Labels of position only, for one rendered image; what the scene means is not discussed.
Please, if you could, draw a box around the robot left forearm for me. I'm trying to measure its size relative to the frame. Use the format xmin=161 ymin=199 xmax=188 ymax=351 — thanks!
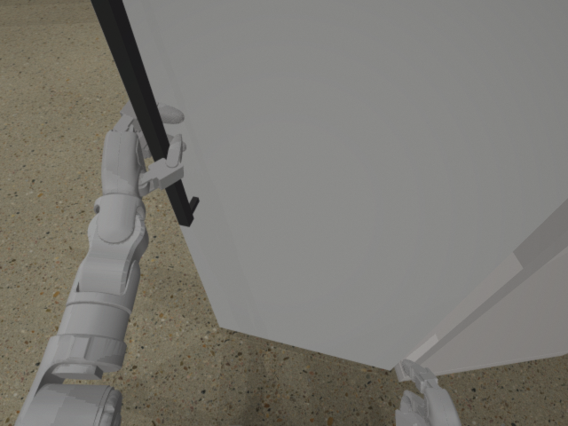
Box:
xmin=14 ymin=193 xmax=149 ymax=426

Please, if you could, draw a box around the handle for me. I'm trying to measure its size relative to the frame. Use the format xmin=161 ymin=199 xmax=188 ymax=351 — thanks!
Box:
xmin=91 ymin=0 xmax=199 ymax=227

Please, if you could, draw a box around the fridge door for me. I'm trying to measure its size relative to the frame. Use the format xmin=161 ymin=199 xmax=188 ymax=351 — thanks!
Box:
xmin=92 ymin=0 xmax=568 ymax=371

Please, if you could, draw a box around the robot left hand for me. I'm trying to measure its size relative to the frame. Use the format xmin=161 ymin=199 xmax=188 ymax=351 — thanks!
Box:
xmin=101 ymin=100 xmax=186 ymax=200

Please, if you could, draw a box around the robot right hand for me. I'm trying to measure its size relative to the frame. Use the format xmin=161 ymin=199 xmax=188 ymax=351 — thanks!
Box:
xmin=395 ymin=359 xmax=462 ymax=426

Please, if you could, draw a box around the left robot upper arm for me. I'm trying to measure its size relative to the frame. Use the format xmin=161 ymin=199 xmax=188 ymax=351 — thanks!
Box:
xmin=20 ymin=383 xmax=122 ymax=426

